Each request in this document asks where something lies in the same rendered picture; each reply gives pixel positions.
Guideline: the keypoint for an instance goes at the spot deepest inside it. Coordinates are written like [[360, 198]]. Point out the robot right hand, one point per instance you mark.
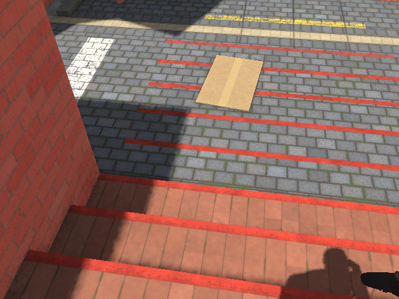
[[388, 282]]

